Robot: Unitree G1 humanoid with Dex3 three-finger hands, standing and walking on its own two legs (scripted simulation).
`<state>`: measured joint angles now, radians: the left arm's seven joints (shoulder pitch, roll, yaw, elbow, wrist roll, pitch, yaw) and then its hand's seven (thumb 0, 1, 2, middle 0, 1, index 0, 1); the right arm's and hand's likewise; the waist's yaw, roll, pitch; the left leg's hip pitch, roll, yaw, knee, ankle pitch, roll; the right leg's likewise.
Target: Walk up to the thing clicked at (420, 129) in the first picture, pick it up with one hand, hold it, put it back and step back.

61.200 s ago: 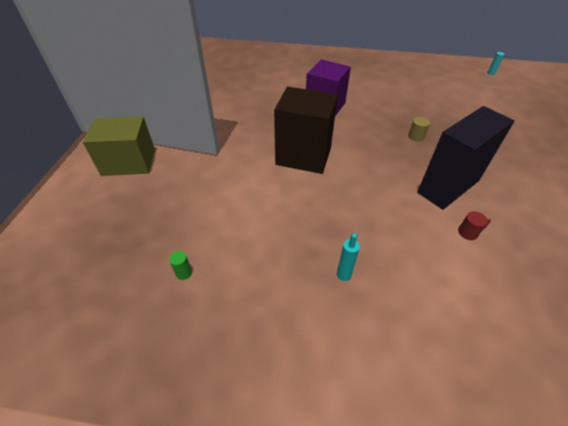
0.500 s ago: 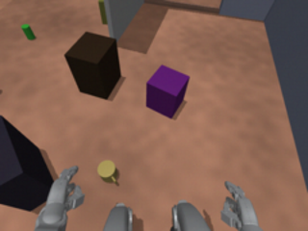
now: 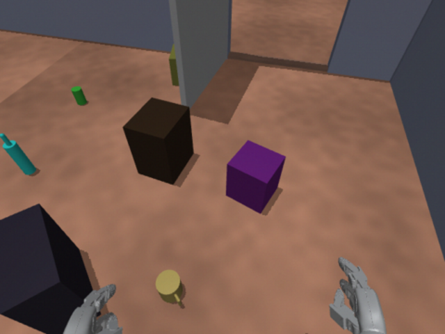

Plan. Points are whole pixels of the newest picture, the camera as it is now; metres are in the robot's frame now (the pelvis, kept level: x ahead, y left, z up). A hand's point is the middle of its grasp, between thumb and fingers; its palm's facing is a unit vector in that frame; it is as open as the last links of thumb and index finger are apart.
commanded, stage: home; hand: left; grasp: from above
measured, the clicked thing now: (171, 289) +0.42 +0.19 -0.66
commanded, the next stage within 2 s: stand in 1.80 s
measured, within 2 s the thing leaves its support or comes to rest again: neither
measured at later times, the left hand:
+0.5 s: hand (122, 328) +0.17 +0.18 -0.05, palm faces +0.04 -0.98 -0.20, open 7.4 cm
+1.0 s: hand (120, 327) +0.17 +0.18 -0.05, palm faces +0.03 -0.98 -0.20, open 7.4 cm
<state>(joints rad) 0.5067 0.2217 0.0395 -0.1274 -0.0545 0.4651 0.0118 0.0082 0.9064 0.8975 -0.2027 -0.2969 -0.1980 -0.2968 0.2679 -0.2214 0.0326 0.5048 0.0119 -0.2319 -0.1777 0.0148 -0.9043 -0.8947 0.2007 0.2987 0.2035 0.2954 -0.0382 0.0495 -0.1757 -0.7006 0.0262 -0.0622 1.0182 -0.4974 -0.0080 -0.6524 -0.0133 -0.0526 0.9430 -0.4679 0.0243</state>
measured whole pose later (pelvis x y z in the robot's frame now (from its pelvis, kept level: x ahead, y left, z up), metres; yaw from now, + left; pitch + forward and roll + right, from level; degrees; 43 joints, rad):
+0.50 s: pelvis +0.00 +0.00 +0.00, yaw +0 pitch +10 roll -3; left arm 0.50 0.22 0.03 -0.13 -0.05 0.45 0.02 0.01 0.91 0.90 -0.20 -0.30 -0.20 -0.30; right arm 0.30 -0.22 0.03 0.55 0.01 -0.23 -0.18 0.02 -0.90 -0.89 0.20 0.30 0.20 0.30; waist -0.04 0.05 -0.16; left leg -0.69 0.03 -0.06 1.02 -0.50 -0.01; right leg -0.65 -0.01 -0.05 0.94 -0.47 0.02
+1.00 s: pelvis +0.00 +0.00 +0.00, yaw -1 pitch +10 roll -3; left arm 0.50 0.23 0.03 -0.13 -0.05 0.46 0.01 0.01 0.91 0.90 -0.20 -0.30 -0.20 -0.30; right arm 0.28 -0.22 0.03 0.54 0.01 -0.24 -0.17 0.02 -0.90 -0.89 0.20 0.30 0.20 0.30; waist -0.04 0.05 -0.16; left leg -0.69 0.03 -0.05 1.02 -0.51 -0.01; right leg -0.65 -0.01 -0.04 0.94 -0.47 0.03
